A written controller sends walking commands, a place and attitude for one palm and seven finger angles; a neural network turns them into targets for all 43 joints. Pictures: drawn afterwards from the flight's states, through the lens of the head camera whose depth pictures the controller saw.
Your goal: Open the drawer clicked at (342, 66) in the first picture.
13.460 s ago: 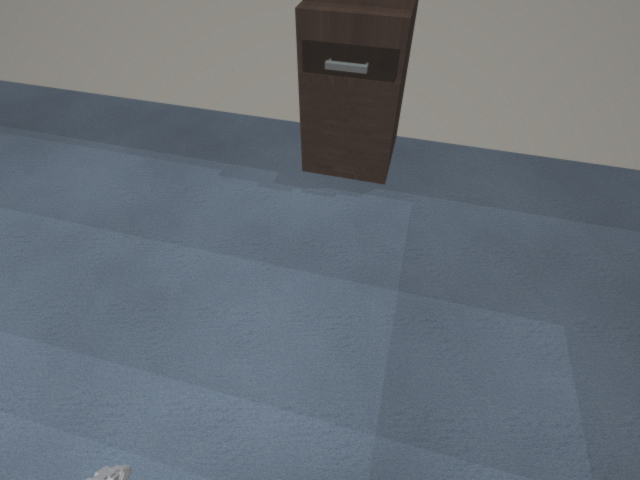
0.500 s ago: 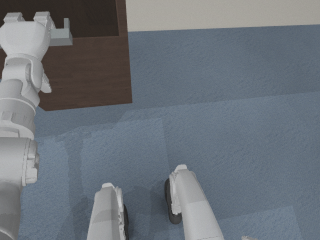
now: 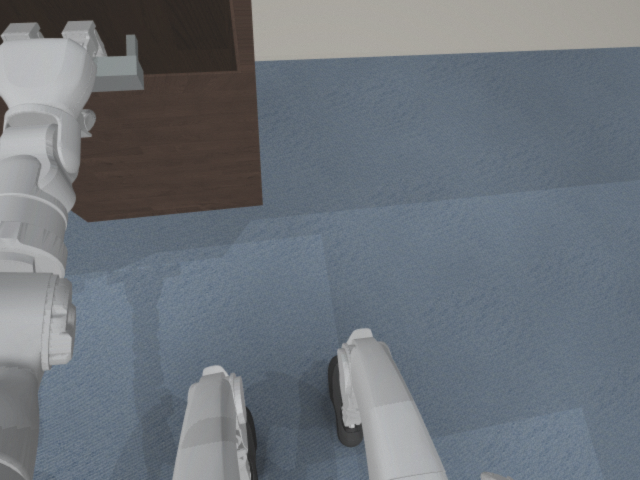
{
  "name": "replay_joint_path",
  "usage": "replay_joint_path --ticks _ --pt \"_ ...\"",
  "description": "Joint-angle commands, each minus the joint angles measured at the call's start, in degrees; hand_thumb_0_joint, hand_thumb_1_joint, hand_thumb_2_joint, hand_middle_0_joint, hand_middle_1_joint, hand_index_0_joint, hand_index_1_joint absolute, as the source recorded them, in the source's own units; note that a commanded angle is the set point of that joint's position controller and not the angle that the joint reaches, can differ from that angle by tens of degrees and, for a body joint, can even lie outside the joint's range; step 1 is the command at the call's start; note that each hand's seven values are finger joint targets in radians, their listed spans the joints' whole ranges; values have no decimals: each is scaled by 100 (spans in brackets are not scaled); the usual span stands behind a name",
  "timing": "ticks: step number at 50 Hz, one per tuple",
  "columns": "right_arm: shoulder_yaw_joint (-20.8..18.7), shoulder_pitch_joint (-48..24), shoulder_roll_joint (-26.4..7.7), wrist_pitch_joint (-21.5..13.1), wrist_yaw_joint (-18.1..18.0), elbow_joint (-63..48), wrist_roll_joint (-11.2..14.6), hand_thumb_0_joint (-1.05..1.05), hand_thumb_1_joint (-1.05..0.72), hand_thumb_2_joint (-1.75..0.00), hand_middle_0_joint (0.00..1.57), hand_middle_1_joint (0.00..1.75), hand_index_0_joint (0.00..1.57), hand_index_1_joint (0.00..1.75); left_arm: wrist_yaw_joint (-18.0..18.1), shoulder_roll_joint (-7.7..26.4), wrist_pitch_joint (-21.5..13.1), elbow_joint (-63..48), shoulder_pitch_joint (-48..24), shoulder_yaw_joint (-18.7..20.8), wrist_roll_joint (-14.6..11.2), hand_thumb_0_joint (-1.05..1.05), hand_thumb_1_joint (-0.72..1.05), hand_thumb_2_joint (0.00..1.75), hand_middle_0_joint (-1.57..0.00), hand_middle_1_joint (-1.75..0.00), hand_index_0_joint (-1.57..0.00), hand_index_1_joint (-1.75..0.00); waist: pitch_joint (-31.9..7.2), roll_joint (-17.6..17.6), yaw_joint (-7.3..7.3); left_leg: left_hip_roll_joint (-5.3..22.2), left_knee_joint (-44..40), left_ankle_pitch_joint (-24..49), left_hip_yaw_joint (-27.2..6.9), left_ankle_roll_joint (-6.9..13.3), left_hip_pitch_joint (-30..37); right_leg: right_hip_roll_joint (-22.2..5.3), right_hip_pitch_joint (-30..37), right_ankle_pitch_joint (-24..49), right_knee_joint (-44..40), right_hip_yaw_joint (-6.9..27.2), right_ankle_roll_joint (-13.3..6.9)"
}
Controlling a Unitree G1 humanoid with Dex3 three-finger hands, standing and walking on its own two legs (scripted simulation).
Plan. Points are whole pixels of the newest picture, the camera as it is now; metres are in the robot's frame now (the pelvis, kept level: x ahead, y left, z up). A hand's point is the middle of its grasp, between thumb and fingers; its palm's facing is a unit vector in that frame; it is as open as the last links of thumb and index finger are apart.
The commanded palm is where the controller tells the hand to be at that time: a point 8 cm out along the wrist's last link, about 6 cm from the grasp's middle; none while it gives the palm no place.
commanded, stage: close the thumb around the handle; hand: left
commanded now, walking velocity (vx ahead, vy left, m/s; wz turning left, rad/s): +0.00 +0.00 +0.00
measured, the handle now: (60, 60) +0.62 +0.23 +0.00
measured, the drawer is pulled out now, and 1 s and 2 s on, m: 0.00 0.06 0.16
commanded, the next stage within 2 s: pull the drawer open in 0.24 s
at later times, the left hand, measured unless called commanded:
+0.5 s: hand (73, 110) +0.57 +0.22 -0.02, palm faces -0.06 -0.01 -1.00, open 5.9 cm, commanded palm +0.54 +0.20 +0.03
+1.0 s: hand (72, 151) +0.51 +0.22 -0.02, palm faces -0.07 -0.02 -1.00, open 5.9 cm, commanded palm +0.49 +0.21 +0.03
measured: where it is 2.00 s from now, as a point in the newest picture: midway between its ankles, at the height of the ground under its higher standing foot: (297, 442)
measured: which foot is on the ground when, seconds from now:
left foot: down 0.00-1.00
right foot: down 0.00-1.00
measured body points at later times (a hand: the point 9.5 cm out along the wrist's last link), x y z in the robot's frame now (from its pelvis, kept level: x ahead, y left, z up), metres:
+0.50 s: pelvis +0.00 +0.00 +0.00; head +0.21 +0.02 +0.40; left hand +0.56 +0.22 +0.03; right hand +0.00 -0.26 -0.12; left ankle +0.02 +0.11 -0.56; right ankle +0.09 -0.14 -0.56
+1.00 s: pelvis +0.02 +0.00 +0.03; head +0.21 +0.00 +0.44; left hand +0.51 +0.22 +0.03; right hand +0.08 -0.27 -0.11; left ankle +0.02 +0.11 -0.56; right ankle +0.09 -0.14 -0.56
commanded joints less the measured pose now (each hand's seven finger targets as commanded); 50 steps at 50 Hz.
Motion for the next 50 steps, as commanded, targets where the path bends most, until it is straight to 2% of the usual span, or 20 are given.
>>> replay_joint_path --ticks 1,5,7,9,12,13,16,17,19,21,24,27,31,32,35,39,42,44,47,50 --pt "-370 1281 -1118 -9 -104 -128 7 0 -90 -90 20 30 20 30 203 1540 37 -915 -2324 351 -75 0 84 88 -40 -134 -40 -134 -3538 632 -159 -199 -1107 2001 -20 193 1664 391 2733 887 -664 -92 -365" --pt "-378 1290 -1128 -2 -86 -138 3 0 -90 -90 20 30 20 30 240 1543 37 -999 -2363 367 -41 0 90 90 -40 -135 -40 -135 -3652 878 -106 -203 -1106 2108 -52 154 1848 383 2603 875 -610 -126 -380" --pt "-375 1270 -1122 12 -96 -129 14 0 -90 -90 20 30 20 30 248 1472 81 -878 -2442 310 -28 0 90 90 -40 -135 -40 -135 -3601 703 -197 -180 -1099 2106 -94 165 1864 388 2493 838 -617 -136 -373" --pt "-386 1297 -1140 8 -89 -120 7 0 -90 -90 20 30 20 30 285 1458 97 -1006 -2645 258 -3 0 90 90 -40 -135 -40 -135 -3680 958 -194 -192 -1112 2076 -121 131 1978 381 2397 769 -599 -155 -377" --pt "-384 1282 -1127 -2 -93 -118 18 0 -90 -90 20 30 20 30 261 1385 174 -884 -2569 263 -70 0 90 90 -40 -135 -40 -135 -3657 775 -232 -186 -1118 2063 -106 150 1925 381 2463 794 -638 -148 -365" --pt "-367 1313 -1154 4 -98 -111 18 0 -90 -90 20 30 20 30 254 1548 167 -956 -2676 325 -66 0 90 90 -40 -135 -40 -135 -3640 842 -209 -193 -1129 2005 -103 147 1877 374 2507 769 -625 -148 -361" --pt "-369 1295 -1132 0 -103 -128 26 0 -90 -90 20 30 20 30 209 1501 182 -935 -2546 290 -65 0 90 90 -40 -135 -40 -135 -3698 785 -198 -196 -1119 1967 -76 163 1857 388 2570 770 -648 -137 -360" --pt "-354 1273 -1117 2 -110 -130 24 0 -90 -90 20 30 20 30 187 1527 159 -1013 -2615 298 -52 0 90 90 -40 -135 -40 -135 -3721 889 -182 -188 -1159 2048 -106 143 1965 377 2543 799 -633 -147 -373" --pt "-373 1279 -1120 10 -82 -173 21 0 -90 -90 20 30 20 30 155 1487 113 -1123 -2219 363 -106 0 90 90 -40 -135 -40 -135 -3895 1014 -10 -199 -1182 2176 -89 125 2130 384 2656 875 -633 -146 -384" --pt "-384 1250 -1107 26 -84 -207 24 0 -90 -90 20 30 20 30 114 1455 71 -1194 -1863 441 -188 0 90 90 -40 -135 -40 -135 -3916 732 57 -179 -1201 2275 -71 144 2092 394 2873 1029 -648 -138 -370" --pt "-401 1187 -1078 40 -66 -244 44 0 -90 -90 20 30 20 30 74 1303 -9 -1352 -1432 411 -243 0 90 90 -40 -135 -40 -135 -3867 801 195 -179 -1295 2265 -37 128 2179 394 2960 1056 -688 -123 -384" --pt "-425 1137 -1071 52 -74 -221 31 0 -90 -90 20 30 20 30 147 1269 -72 -1434 -1155 505 -257 0 90 90 -40 -135 -40 -135 -3767 565 253 -154 -1356 2354 -55 134 2227 385 3019 1162 -715 -121 -385" --pt "-487 1131 -1056 56 -73 -162 16 0 -90 -90 20 30 20 30 336 1027 -125 -1555 -963 415 -212 0 90 90 -40 -135 -40 -135 -3616 525 280 -142 -1426 2454 -50 111 2399 382 2972 1211 -773 -130 -383" --pt "-512 1096 -1023 53 -68 -162 7 0 -90 -90 20 30 20 30 382 828 -148 -1627 -928 338 -218 0 90 90 -40 -135 -40 -135 -3653 548 281 -135 -1458 2605 -71 97 2555 373 2934 1298 -783 -137 -390" --pt "-572 1110 -1032 66 -55 -109 -13 0 -90 -90 20 30 20 30 535 627 -150 -1587 -702 296 -216 0 90 90 -40 -135 -40 -135 -3600 417 293 -125 -1484 2729 -70 77 2707 370 2927 1381 -825 -150 -381" --pt "-607 1036 -999 71 -51 -90 -30 0 -90 -90 20 30 20 30 685 558 -171 -1691 -554 327 -227 0 90 90 -40 -135 -40 -135 -3618 322 338 -152 -1503 2793 20 95 2682 359 3211 1608 -867 -108 -376" --pt "-605 925 -971 87 -48 -123 -31 0 -90 -90 20 30 20 30 750 513 -174 -1676 -183 366 -243 0 90 90 -40 -135 -40 -135 -3602 238 465 -178 -1581 2818 71 91 2671 349 3441 1753 -904 -72 -392" --pt "-635 895 -943 80 -28 -139 -34 0 -90 -90 20 30 20 30 806 301 -193 -1745 -52 245 -234 0 90 90 -40 -135 -40 -135 -3560 368 489 -190 -1621 2853 92 76 2783 347 3444 1779 -932 -89 -398" --pt "-659 799 -914 79 -34 -154 -38 0 -90 -90 20 30 20 30 900 213 -233 -1842 106 261 -239 0 90 90 -40 -135 -40 -135 -3566 155 495 -192 -1642 2885 131 97 2810 340 3590 1911 -989 -53 -385" --pt "-654 706 -912 76 -38 -164 -25 0 -90 -90 20 30 20 30 979 168 -217 -1718 288 228 -225 0 90 90 -40 -135 -40 -135 -3337 83 523 -223 -1672 2637 199 108 2599 337 3659 1804 -1040 -23 -380"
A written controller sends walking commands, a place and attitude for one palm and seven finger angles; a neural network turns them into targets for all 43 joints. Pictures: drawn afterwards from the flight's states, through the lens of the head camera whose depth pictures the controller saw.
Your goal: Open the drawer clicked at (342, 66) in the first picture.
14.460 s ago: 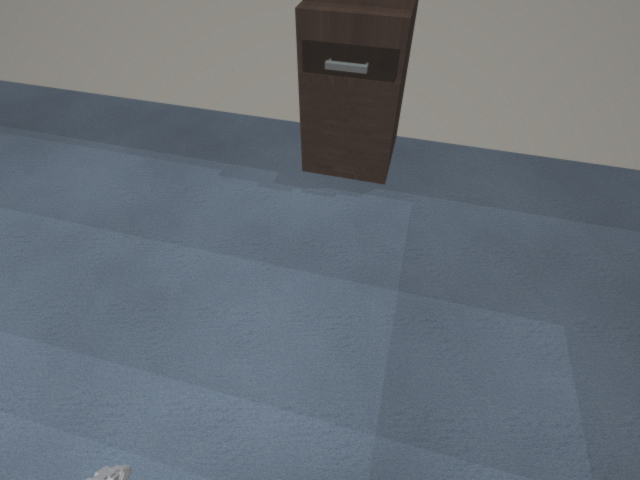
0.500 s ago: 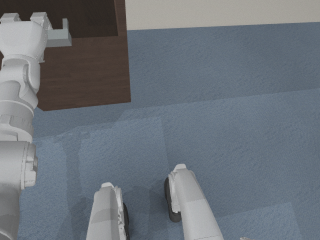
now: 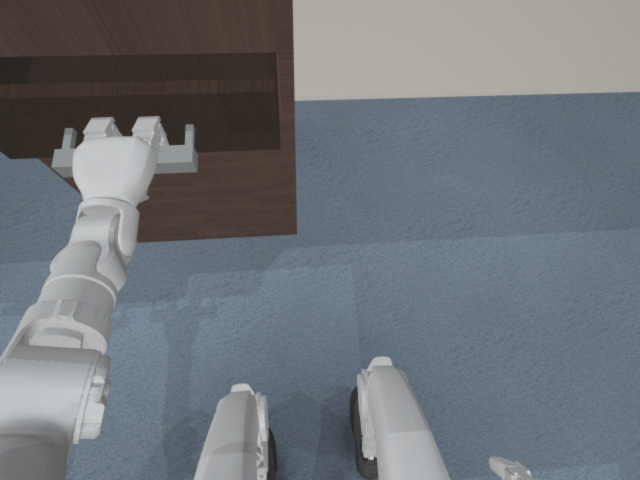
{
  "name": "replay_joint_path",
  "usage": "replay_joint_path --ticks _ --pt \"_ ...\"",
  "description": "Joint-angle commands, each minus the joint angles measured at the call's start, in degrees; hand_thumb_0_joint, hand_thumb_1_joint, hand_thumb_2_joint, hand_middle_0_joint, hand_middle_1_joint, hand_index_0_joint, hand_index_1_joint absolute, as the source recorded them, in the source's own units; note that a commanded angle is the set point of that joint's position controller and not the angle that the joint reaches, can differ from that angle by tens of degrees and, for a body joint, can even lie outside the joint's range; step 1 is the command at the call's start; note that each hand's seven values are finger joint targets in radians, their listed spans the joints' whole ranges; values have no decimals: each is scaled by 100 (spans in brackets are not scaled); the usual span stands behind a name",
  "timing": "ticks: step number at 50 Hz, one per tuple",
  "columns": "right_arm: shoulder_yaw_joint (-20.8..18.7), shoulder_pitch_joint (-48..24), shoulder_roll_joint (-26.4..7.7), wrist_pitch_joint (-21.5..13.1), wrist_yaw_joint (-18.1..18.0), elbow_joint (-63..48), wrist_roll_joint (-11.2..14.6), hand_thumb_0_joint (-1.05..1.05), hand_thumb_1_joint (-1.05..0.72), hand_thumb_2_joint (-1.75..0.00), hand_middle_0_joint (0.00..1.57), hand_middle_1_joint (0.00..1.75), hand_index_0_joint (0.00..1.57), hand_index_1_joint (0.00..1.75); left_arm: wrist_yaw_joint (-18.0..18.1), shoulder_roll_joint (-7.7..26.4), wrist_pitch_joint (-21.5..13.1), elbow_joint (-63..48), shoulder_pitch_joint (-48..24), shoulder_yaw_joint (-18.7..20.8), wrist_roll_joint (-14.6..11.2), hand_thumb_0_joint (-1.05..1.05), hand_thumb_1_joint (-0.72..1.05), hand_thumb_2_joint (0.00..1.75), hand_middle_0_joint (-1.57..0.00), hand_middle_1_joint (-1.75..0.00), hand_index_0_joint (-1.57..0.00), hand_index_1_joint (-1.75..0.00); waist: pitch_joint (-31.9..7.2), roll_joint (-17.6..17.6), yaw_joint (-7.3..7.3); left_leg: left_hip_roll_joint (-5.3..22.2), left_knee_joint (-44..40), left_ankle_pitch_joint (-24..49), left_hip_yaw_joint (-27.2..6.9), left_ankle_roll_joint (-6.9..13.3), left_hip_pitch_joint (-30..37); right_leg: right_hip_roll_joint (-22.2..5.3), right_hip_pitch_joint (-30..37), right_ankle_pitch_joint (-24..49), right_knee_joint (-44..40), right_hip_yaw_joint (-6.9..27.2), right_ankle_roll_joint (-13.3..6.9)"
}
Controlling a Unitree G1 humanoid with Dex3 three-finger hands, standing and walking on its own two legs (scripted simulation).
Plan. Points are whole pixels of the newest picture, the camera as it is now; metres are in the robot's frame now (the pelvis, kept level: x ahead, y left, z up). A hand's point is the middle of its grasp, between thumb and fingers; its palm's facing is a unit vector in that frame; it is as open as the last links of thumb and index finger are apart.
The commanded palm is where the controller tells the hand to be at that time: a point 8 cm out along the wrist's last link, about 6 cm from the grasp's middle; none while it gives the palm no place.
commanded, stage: pull the drawer open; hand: left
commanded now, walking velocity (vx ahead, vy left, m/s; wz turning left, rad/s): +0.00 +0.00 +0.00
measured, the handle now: (129, 147) +0.54 +0.22 -0.03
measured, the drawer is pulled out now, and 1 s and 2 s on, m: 0.06 0.16 0.27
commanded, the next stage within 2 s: open the thumb to release the handle in 1.96 s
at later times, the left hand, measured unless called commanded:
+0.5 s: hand (133, 223) +0.44 +0.22 -0.05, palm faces -0.06 -0.02 -1.00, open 5.9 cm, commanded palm +0.41 +0.21 +0.00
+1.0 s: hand (129, 263) +0.39 +0.22 -0.05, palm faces -0.06 -0.02 -1.00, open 5.9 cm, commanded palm +0.36 +0.21 +0.00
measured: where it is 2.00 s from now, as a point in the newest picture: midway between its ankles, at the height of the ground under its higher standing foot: (316, 469)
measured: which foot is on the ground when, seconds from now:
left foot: down 0.00-1.00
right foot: down 0.00-1.00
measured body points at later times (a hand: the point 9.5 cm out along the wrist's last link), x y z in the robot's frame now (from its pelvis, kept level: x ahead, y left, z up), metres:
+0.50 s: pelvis +0.00 +0.00 +0.01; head +0.17 -0.01 +0.43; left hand +0.44 +0.22 +0.00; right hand +0.08 -0.27 -0.14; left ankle -0.01 +0.11 -0.59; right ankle +0.07 -0.14 -0.59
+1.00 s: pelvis +0.00 -0.01 +0.02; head +0.15 -0.02 +0.44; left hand +0.38 +0.21 +0.00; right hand +0.11 -0.27 -0.13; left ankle -0.01 +0.11 -0.59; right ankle +0.07 -0.14 -0.59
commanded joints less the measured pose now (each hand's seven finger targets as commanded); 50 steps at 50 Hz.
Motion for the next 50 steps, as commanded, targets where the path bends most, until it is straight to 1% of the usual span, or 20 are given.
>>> replay_joint_path --ticks 1,2,4,5,12,20,21,23,25,26,28,30,33,36,38,40,42,45,47,50 --pt "-343 970 -916 -55 -86 -202 2 0 -90 -90 20 30 20 30 305 1108 -92 -821 -1416 308 -63 0 90 90 -40 -135 -40 -135 -3176 138 -28 -225 -1001 2612 49 137 1483 313 2820 1923 -606 -162 -383" --pt "-337 934 -914 -55 -83 -206 -5 0 -90 -90 20 30 20 30 323 1113 -105 -872 -1409 337 -67 0 90 90 -40 -135 -40 -135 -3231 218 13 -229 -1016 2633 39 127 1539 305 2792 1910 -584 -156 -395" --pt "-360 917 -898 -63 -83 -209 -2 0 -90 -90 20 30 20 30 379 954 -79 -797 -1311 234 -44 0 90 90 -40 -135 -40 -135 -3158 167 -26 -236 -1012 2607 62 132 1545 314 2761 1900 -611 -164 -384" --pt "-364 893 -916 -65 -89 -211 -4 0 -90 -90 20 30 20 30 406 1050 -83 -819 -1231 322 -29 0 90 90 -40 -135 -40 -135 -3195 123 24 -243 -1013 2582 70 128 1549 314 2782 1880 -608 -149 -385" --pt "-381 761 -874 -55 -80 -285 2 0 -90 -90 20 30 20 30 453 919 -101 -1028 -676 369 -69 0 90 90 -40 -135 -40 -135 -3329 92 194 -261 -1090 2784 75 110 1721 302 3020 2132 -598 -131 -401" --pt "-438 659 -833 -21 -62 -304 4 0 -90 -90 20 30 20 30 636 440 -113 -1300 -338 139 -16 0 90 90 -40 -135 -40 -135 -3191 71 217 -230 -1226 2750 28 74 2034 304 2812 1907 -667 -200 -413" --pt "-438 654 -833 -23 -70 -279 5 0 -90 -90 20 30 20 30 663 448 -116 -1294 -376 138 -13 0 90 90 -40 -135 -40 -135 -3067 -78 186 -223 -1247 2674 17 86 1978 304 2820 1855 -707 -203 -408" --pt "-438 638 -844 -12 -71 -273 -6 0 -90 -90 20 30 20 30 700 471 -129 -1355 -244 185 -18 0 90 90 -40 -135 -40 -135 -3165 -16 251 -238 -1275 2648 22 78 2059 299 2833 1797 -708 -192 -411" --pt "-451 591 -826 -15 -76 -272 -10 0 -90 -90 20 30 20 30 740 383 -138 -1418 -216 129 3 0 90 90 -40 -135 -40 -135 -3083 19 239 -244 -1289 2602 43 78 2058 296 2812 1777 -739 -190 -413" --pt "-438 571 -829 -10 -79 -262 -19 0 -90 -90 20 30 20 30 766 480 -141 -1440 -177 198 22 0 90 90 -40 -135 -40 -135 -3039 2 286 -244 -1315 2600 36 73 2058 296 2835 1756 -738 -193 -426" --pt "-442 521 -811 -7 -82 -281 -11 0 -90 -90 20 30 20 30 786 295 -121 -1383 -19 102 11 0 90 90 -40 -135 -40 -135 -2955 -60 279 -252 -1341 2480 46 78 2018 294 2818 1642 -787 -187 -424" --pt "-440 488 -818 -24 -92 -261 -4 0 -90 -90 20 30 20 30 819 345 -120 -1359 -39 122 17 0 90 90 -40 -135 -40 -135 -2805 -145 252 -251 -1359 2290 59 92 1929 291 2783 1491 -842 -183 -419" --pt "-438 449 -811 -28 -94 -283 -14 0 -90 -90 20 30 20 30 853 355 -118 -1428 170 176 26 0 90 90 -40 -135 -40 -135 -2929 -19 350 -271 -1380 2358 61 76 2047 294 2810 1505 -805 -176 -431" --pt "-454 385 -778 -49 -102 -323 7 0 -90 -90 20 30 20 30 885 174 -113 -1477 281 68 14 0 90 90 -40 -135 -40 -135 -2783 -147 326 -269 -1400 2290 84 90 2004 296 2840 1482 -882 -165 -423" --pt "-455 352 -784 -41 -98 -366 -3 0 -90 -90 20 30 20 30 888 241 -122 -1638 550 165 -7 0 90 90 -40 -135 -40 -135 -3042 -36 452 -291 -1416 2420 85 71 2129 295 2966 1584 -819 -157 -438" --pt "-448 310 -759 -43 -109 -373 10 0 -90 -90 20 30 20 30 898 180 -113 -1682 634 112 -15 0 90 90 -40 -135 -40 -135 -2848 -95 412 -288 -1427 2377 116 77 2058 299 2996 1610 -877 -149 -430" --pt "-443 238 -768 -59 -114 -419 7 0 -90 -90 20 30 20 30 906 215 -119 -1771 901 209 -58 0 90 90 -40 -135 -40 -135 -2852 -242 473 -296 -1441 2365 107 84 2003 302 3104 1632 -880 -135 -435" --pt "-456 199 -747 -77 -134 -419 4 0 -90 -90 20 30 20 30 953 118 -140 -1913 948 115 24 0 90 90 -40 -135 -40 -135 -2814 -166 438 -284 -1426 2349 99 74 2078 297 2982 1600 -870 -141 -430" --pt "-452 137 -761 -85 -127 -440 0 0 -90 -90 20 30 20 30 986 160 -120 -2051 1063 172 17 0 90 90 -40 -135 -40 -135 -2800 -77 499 -278 -1472 2409 91 62 2167 299 2976 1583 -880 -147 -458" --pt "-444 95 -741 -96 -144 -462 15 0 -90 -90 20 30 20 30 1023 118 -74 -2036 1215 147 20 0 90 90 -40 -135 -40 -135 -2645 -244 471 -293 -1464 2188 120 71 2032 294 2997 1453 -939 -131 -431"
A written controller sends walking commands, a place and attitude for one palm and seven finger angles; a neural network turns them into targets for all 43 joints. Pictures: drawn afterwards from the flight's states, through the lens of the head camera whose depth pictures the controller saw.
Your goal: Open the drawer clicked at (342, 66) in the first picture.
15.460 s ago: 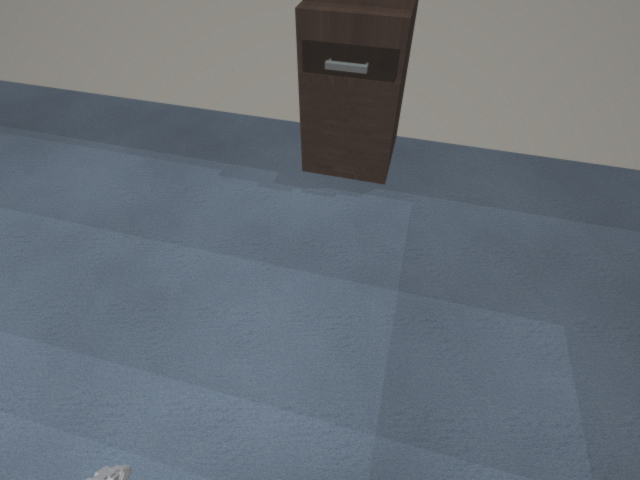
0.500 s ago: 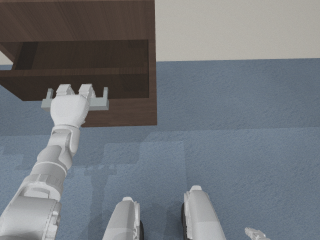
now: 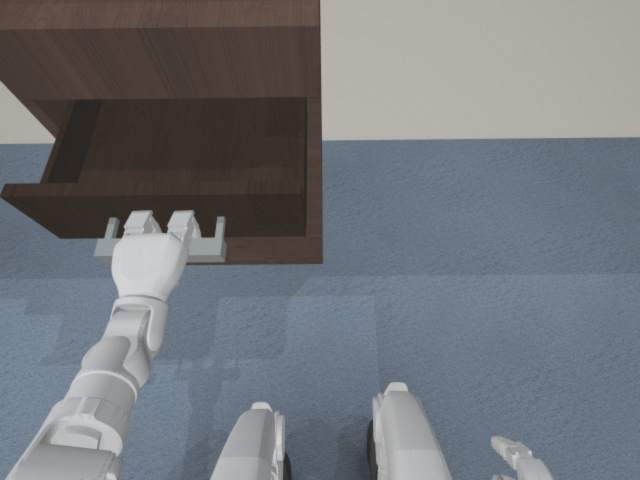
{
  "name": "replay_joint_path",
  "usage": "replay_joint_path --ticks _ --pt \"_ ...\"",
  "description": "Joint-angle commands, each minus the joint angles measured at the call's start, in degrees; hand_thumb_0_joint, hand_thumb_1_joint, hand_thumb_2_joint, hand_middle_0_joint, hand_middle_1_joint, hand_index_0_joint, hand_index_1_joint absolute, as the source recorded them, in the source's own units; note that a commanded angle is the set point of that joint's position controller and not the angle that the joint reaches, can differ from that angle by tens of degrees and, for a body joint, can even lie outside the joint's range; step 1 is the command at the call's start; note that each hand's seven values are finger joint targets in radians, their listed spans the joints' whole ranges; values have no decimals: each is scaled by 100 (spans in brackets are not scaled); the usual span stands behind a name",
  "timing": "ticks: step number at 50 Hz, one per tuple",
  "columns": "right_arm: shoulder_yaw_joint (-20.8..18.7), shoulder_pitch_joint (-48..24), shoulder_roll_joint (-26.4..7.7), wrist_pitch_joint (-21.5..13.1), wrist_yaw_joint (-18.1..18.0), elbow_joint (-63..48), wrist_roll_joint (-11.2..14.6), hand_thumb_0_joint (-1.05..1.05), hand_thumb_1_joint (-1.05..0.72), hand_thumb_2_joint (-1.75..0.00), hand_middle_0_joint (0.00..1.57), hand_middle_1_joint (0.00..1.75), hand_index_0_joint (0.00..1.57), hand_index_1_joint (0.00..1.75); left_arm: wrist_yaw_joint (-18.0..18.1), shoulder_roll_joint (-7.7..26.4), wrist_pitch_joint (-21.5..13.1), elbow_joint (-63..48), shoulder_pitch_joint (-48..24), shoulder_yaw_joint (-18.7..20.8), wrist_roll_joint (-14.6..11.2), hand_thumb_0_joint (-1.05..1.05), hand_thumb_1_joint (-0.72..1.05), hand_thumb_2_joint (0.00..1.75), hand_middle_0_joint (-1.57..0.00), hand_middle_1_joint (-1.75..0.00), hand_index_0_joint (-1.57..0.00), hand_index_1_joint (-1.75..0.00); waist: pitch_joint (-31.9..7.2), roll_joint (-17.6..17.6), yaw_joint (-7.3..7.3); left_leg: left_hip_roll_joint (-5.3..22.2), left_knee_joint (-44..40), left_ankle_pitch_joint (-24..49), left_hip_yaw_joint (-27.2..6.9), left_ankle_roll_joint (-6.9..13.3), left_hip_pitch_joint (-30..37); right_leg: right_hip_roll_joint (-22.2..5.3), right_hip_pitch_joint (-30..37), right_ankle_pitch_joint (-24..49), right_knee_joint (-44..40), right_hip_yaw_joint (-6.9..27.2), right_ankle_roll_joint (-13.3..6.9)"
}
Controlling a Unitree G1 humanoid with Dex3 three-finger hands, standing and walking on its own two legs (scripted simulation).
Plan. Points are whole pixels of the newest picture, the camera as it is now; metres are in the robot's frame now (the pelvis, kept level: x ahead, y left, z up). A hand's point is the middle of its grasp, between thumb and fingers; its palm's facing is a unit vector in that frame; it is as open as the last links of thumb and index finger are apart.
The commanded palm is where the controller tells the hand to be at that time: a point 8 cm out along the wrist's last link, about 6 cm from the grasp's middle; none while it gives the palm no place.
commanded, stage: pull the drawer open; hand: left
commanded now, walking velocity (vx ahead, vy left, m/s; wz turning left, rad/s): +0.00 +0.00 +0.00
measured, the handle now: (164, 236) +0.43 +0.22 -0.05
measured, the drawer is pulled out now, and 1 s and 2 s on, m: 0.16 0.27 0.27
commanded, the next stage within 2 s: open the thumb to release the handle in 0.96 s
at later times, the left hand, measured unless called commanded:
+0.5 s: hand (162, 309) +0.33 +0.22 -0.07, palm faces -0.06 -0.02 -1.00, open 5.8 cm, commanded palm +0.30 +0.22 -0.02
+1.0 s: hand (155, 353) +0.28 +0.22 -0.07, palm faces -0.08 -0.03 -1.00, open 5.8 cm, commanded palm +0.25 +0.22 -0.02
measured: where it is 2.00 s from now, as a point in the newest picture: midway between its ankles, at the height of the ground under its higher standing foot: outside the picture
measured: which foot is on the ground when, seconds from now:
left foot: down 0.00-1.00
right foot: down 0.00-1.00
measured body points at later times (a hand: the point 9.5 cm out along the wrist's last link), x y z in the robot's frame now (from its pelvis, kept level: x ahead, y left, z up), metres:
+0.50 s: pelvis +0.00 +0.00 +0.00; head +0.13 -0.02 +0.43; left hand +0.33 +0.22 -0.02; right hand +0.14 -0.26 -0.14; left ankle -0.01 +0.12 -0.61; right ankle +0.07 -0.13 -0.61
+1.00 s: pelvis +0.01 -0.01 +0.00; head +0.13 -0.03 +0.43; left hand +0.28 +0.22 -0.01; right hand +0.18 -0.26 -0.13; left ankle -0.01 +0.12 -0.61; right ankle +0.07 -0.14 -0.61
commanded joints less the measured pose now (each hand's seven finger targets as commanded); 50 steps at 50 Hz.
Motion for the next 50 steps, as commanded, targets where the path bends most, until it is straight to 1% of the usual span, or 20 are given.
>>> replay_joint_path --ticks 1,3,5,6,9,11,15,18,20,21,22,23,25,27,38,39,41,44,48,50 --pt "-267 399 -776 -169 -92 -481 5 0 -90 -90 20 30 20 30 295 844 -20 -1009 -907 302 -85 0 90 90 -40 -135 -40 -135 -2578 -146 0 -251 -1031 2063 15 143 1170 307 2332 1463 -749 -233 -370" --pt "-266 377 -780 -180 -107 -485 6 0 -90 -90 20 30 20 30 295 910 -6 -1034 -708 389 -81 0 90 90 -40 -135 -40 -135 -2617 -268 28 -248 -1016 2110 21 150 1172 306 2386 1537 -744 -219 -365" --pt "-257 324 -777 -182 -104 -531 7 0 -90 -90 20 30 20 30 299 863 15 -1128 -483 359 -73 0 90 90 -40 -135 -40 -135 -2583 -88 99 -262 -1068 2106 15 120 1245 299 2348 1489 -737 -233 -387" --pt "-269 294 -755 -193 -102 -536 14 0 -90 -90 20 30 20 30 313 756 28 -1159 -458 286 -69 0 90 90 -40 -135 -40 -135 -2572 -112 71 -257 -1052 2056 34 130 1250 301 2318 1443 -769 -227 -380" --pt "-263 251 -752 -207 -106 -605 2 0 -90 -90 20 30 20 30 335 767 58 -1423 -144 326 -68 0 90 90 -40 -135 -40 -135 -2664 -35 145 -245 -1073 2274 18 113 1415 307 2375 1615 -728 -251 -403" --pt "-264 220 -736 -218 -109 -616 12 0 -90 -90 20 30 20 30 339 669 103 -1404 37 282 -109 0 90 90 -40 -135 -40 -135 -2536 -247 95 -245 -1063 2166 40 125 1326 307 2416 1589 -799 -236 -380" --pt "-243 152 -740 -268 -142 -667 16 0 -90 -90 20 30 20 30 318 820 104 -1574 357 426 -127 0 90 90 -40 -135 -40 -135 -2500 -339 166 -254 -1056 2095 59 133 1233 298 2548 1610 -798 -196 -374" --pt "-218 96 -737 -292 -129 -695 15 0 -90 -90 20 30 20 30 336 736 102 -1710 534 370 -124 0 90 90 -40 -135 -40 -135 -2397 -161 189 -256 -1086 1994 40 120 1279 308 2377 1387 -776 -221 -392" --pt "-225 64 -729 -317 -128 -721 23 0 -90 -90 20 30 20 30 356 681 115 -1765 630 341 -132 0 90 90 -40 -135 -40 -135 -2313 -279 175 -254 -1078 1906 44 125 1220 306 2368 1317 -810 -222 -383" --pt "-231 44 -724 -332 -135 -726 18 0 -90 -90 20 30 20 30 365 630 122 -1779 665 292 -104 0 90 90 -40 -135 -40 -135 -2267 -230 152 -250 -1066 1906 45 121 1253 304 2298 1309 -815 -225 -386" --pt "-218 8 -742 -334 -131 -740 6 0 -90 -90 20 30 20 30 372 699 131 -1904 687 346 -110 0 90 90 -40 -135 -40 -135 -2310 -66 214 -249 -1102 1981 19 108 1319 301 2277 1308 -771 -247 -416" --pt "-232 38 -721 -338 -122 -772 9 0 -90 -90 20 30 20 30 382 601 143 -1988 833 280 -106 0 90 90 -40 -135 -40 -135 -2419 -87 219 -250 -1085 2077 31 112 1401 306 2338 1407 -756 -254 -407" --pt "-231 12 -719 -340 -119 -800 15 0 -90 -90 20 30 20 30 387 582 194 -1997 1063 290 -129 0 90 90 -40 -135 -40 -135 -2333 -281 209 -247 -1079 2036 33 111 1337 308 2392 1432 -791 -246 -394" --pt "-212 -50 -735 -356 -129 -825 11 0 -90 -90 20 30 20 30 380 674 214 -2115 1175 376 -145 0 90 90 -40 -135 -40 -135 -2318 -240 248 -260 -1093 2019 18 109 1304 307 2425 1423 -788 -232 -409" --pt "-193 -182 -678 -447 -147 -997 11 0 -90 -90 20 30 20 30 396 484 266 -2673 2207 315 -172 0 90 90 -40 -135 -40 -135 -2240 -287 283 -238 -1044 2046 36 98 1384 311 2404 1472 -758 -247 -397" --pt "-189 -196 -682 -456 -148 -999 16 0 -90 -90 20 30 20 30 397 550 263 -2689 2247 370 -192 0 90 90 -40 -135 -40 -135 -2093 -329 289 -241 -1054 1932 43 94 1313 305 2401 1399 -796 -237 -394" --pt "-185 -223 -674 -493 -163 -1015 6 0 -90 -90 20 30 20 30 408 571 239 -2808 2316 397 -176 0 90 90 -40 -135 -40 -135 -2133 -361 285 -237 -1009 1918 46 105 1278 311 2400 1422 -776 -213 -388" --pt "-186 -274 -660 -504 -153 -1085 -10 0 -90 -90 20 30 20 30 435 552 233 -3067 2756 421 -167 0 90 90 -40 -135 -40 -135 -2223 -125 367 -233 -993 2083 62 85 1443 307 2376 1545 -717 -217 -411" --pt "-158 -346 -643 -508 -157 -1136 -19 0 -90 -90 20 30 20 30 467 613 234 -3252 3147 538 -194 0 90 90 -40 -135 -40 -135 -2147 -283 375 -228 -949 2062 52 77 1335 311 2419 1622 -692 -186 -410" --pt "-155 -395 -634 -530 -158 -1182 -31 0 -90 -90 20 30 20 30 483 622 208 -3387 3377 562 -194 0 90 90 -40 -135 -40 -135 -2091 -223 399 -230 -928 1987 63 77 1326 313 2362 1554 -696 -175 -415"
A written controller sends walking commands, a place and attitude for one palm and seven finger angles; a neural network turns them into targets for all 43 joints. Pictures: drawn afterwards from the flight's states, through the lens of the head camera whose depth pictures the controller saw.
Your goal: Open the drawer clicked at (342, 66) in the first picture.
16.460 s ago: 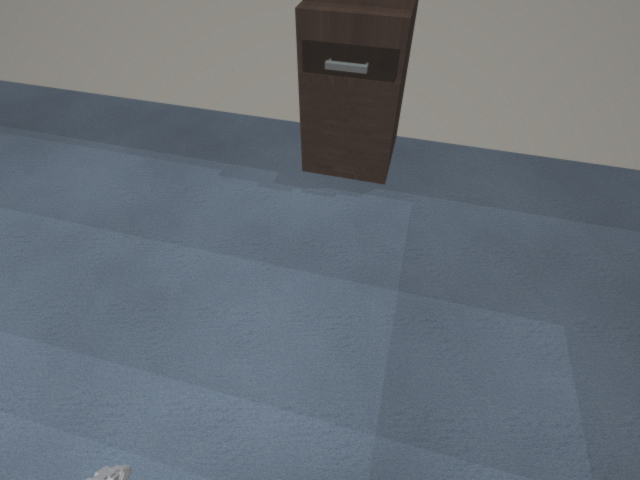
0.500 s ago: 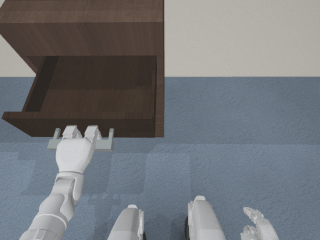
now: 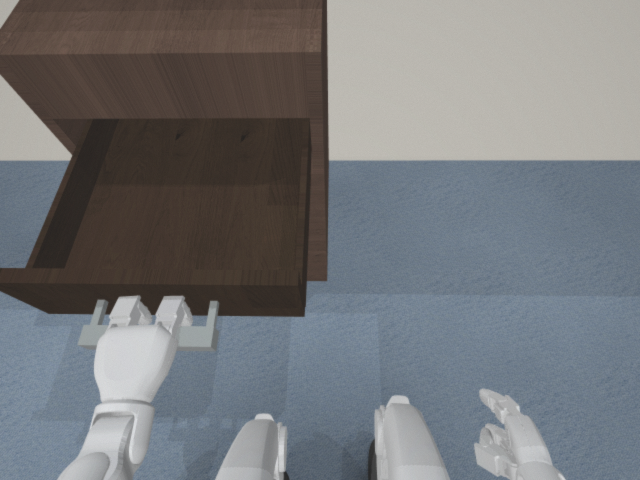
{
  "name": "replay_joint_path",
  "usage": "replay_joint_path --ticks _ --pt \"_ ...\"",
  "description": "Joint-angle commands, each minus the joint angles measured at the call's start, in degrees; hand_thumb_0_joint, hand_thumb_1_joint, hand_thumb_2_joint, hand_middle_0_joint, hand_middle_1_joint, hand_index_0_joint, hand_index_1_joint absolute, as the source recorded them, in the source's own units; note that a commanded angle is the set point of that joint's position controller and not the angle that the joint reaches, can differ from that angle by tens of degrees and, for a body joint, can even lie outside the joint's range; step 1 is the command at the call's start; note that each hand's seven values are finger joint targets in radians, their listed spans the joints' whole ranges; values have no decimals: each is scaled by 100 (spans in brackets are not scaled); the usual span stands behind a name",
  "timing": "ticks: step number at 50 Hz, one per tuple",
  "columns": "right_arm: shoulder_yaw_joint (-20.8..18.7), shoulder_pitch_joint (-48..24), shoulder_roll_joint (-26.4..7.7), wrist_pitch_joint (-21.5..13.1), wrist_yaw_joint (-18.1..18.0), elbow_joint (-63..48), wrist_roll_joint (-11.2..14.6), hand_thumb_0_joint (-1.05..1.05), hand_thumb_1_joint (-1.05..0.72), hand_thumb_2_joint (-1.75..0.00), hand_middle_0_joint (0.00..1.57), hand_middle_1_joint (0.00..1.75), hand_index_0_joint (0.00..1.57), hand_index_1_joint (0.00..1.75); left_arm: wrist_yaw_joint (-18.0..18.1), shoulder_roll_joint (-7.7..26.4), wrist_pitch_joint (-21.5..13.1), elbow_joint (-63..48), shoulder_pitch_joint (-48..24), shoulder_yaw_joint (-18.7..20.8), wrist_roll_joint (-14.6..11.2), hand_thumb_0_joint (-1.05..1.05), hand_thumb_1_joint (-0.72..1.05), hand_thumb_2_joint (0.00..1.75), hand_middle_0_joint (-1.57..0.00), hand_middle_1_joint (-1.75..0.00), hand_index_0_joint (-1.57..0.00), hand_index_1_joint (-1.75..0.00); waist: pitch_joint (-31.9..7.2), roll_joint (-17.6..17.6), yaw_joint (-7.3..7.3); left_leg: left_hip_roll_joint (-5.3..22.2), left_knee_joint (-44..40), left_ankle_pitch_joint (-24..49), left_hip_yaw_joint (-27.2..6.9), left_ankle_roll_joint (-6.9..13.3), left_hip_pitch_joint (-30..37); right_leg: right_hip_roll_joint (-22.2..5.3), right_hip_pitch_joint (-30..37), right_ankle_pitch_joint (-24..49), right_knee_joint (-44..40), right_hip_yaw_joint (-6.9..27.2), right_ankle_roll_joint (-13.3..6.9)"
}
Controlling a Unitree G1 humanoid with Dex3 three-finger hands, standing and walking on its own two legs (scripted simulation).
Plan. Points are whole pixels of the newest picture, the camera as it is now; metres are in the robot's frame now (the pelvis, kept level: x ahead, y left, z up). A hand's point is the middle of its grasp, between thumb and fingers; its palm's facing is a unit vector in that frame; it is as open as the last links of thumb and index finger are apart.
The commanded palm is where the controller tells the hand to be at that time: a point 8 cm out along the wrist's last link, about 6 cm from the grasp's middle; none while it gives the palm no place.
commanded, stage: open the thumb to release the handle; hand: left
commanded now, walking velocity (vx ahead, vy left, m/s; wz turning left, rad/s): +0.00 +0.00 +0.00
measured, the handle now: (153, 322) +0.31 +0.24 -0.05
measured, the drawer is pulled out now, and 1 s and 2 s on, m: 0.27 0.27 0.27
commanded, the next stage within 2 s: lift the hand off the handle in 0.56 s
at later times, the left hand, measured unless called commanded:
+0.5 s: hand (155, 368) +0.26 +0.23 -0.07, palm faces -0.06 -0.02 -1.00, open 10.7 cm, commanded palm +0.24 +0.24 -0.02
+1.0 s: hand (155, 363) +0.27 +0.23 -0.07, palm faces -0.05 -0.03 -1.00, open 13.4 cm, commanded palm +0.25 +0.24 -0.01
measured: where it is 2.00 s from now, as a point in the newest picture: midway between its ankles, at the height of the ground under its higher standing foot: outside the picture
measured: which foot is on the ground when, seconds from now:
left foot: down 0.00-1.00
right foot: down 0.00-1.00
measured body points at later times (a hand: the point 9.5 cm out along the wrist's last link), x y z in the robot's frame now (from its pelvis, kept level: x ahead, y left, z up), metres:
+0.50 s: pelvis -0.02 -0.01 -0.01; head +0.09 -0.03 +0.42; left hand +0.26 +0.23 -0.02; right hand +0.15 -0.25 -0.14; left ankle -0.02 +0.13 -0.61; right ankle +0.06 -0.12 -0.61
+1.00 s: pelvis -0.04 -0.01 -0.01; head +0.08 -0.03 +0.42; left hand +0.26 +0.23 -0.02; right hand +0.13 -0.26 -0.15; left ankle -0.02 +0.13 -0.61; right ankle +0.06 -0.12 -0.61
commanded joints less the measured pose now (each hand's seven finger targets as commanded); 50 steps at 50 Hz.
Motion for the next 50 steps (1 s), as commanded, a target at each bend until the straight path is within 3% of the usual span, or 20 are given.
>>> replay_joint_path --ticks 1,2,3,4,13,15,19,23,24,29,32,33,35,46,50 --pt "-252 -57 -697 -249 -73 -771 -9 0 -90 -90 20 30 20 30 313 823 1 -1113 556 642 -204 0 90 90 -40 -135 -40 -135 -2067 -180 200 -301 -935 2088 52 185 879 220 2085 1691 -828 -189 -322" --pt "-240 -102 -689 -271 -78 -789 -10 0 -90 -90 20 30 20 30 316 840 -11 -1182 655 685 -234 0 90 90 -40 -135 -40 -135 -2046 -119 214 -298 -929 2112 57 193 884 209 2101 1729 -841 -180 -333" --pt "-227 -94 -723 -286 -112 -622 -25 0 -90 -90 20 30 20 30 371 950 -72 -1191 -614 592 -138 0 90 90 -40 -135 -40 -135 -1994 -126 -108 -269 -777 2009 9 202 827 192 1749 1608 -790 -158 -274" --pt "-247 -44 -718 -334 -131 -612 -44 0 -90 -90 20 30 20 30 388 928 -111 -1080 -580 635 -127 0 83 87 -40 -134 -40 -134 -1945 -88 -22 -281 -762 1879 22 201 757 172 1743 1414 -776 -207 -272" --pt "-235 -33 -733 -357 -192 -468 8 0 -90 -90 20 30 20 30 327 1185 -24 -511 -1163 694 -158 0 20 60 -35 -127 -35 -127 -2129 -259 -15 -340 -725 1525 88 233 491 131 1919 1003 -902 -94 -214" --pt "-235 -46 -719 -352 -213 -491 31 0 -90 -90 20 30 20 30 272 1260 -22 -563 -1144 731 -185 0 6 54 -34 -126 -34 -126 -2217 -236 51 -353 -752 1509 102 235 504 142 2027 1002 -923 -59 -214" --pt "-194 -62 -710 -368 -239 -482 68 0 -90 -90 20 30 20 30 148 1217 -37 -409 -1240 661 -311 0 -22 42 -32 -123 -32 -123 -1934 -330 3 -343 -793 1175 110 249 304 128 2011 608 -1074 -26 -200" --pt "-184 -63 -723 -411 -279 -457 55 0 -90 -90 20 30 20 30 115 1401 -204 -356 -1414 811 -250 0 -50 30 -30 -120 -30 -120 -2005 -247 56 -349 -781 1026 124 253 234 124 1871 281 -1044 5 -203" --pt "-192 -53 -704 -431 -279 -473 61 0 -90 -90 20 30 20 30 114 1271 -229 -343 -1400 698 -273 0 -50 30 -30 -120 -30 -120 -1923 -281 21 -343 -770 966 123 263 221 116 1858 248 -1090 2 -203" --pt "-209 -35 -727 -485 -268 -414 62 0 -90 -90 20 30 20 30 167 1349 -341 -213 -1601 764 -262 0 -50 30 -30 -120 -30 -120 -1832 -231 15 -354 -747 792 128 258 75 109 1720 -68 -1107 30 -209" --pt "-211 0 -769 -496 -264 -362 52 0 -90 -90 20 30 20 30 195 1482 -342 -96 -1712 892 -292 0 -50 30 -30 -120 -30 -120 -1871 -275 39 -361 -753 794 111 271 -13 102 1776 -76 -1096 38 -216" --pt "-237 10 -753 -489 -266 -405 63 0 -90 -90 20 30 20 30 209 1499 -355 -321 -1626 911 -270 0 -50 30 -30 -120 -30 -120 -2118 -233 92 -367 -769 905 144 273 133 114 1887 44 -1088 62 -205" --pt "-241 41 -746 -485 -272 -380 79 0 -90 -90 20 30 20 30 227 1414 -312 -316 -1768 780 -270 0 -50 30 -30 -120 -30 -120 -2080 -215 7 -366 -814 894 126 262 167 103 1891 73 -1122 50 -195" --pt "-235 78 -761 -507 -317 -224 73 0 -90 -90 20 30 20 30 254 1429 -356 19 -2340 722 -281 0 -50 30 -30 -120 -30 -120 -1974 -300 -91 -360 -819 797 104 288 166 107 1736 -32 -1155 22 -174" --pt "-243 92 -761 -482 -306 -245 68 0 -90 -90 20 30 20 30 270 1506 -390 -112 -2377 779 -268 0 -50 30 -30 -120 -30 -120 -2220 -122 -4 -380 -884 985 93 280 360 129 1869 182 -1109 2 -195"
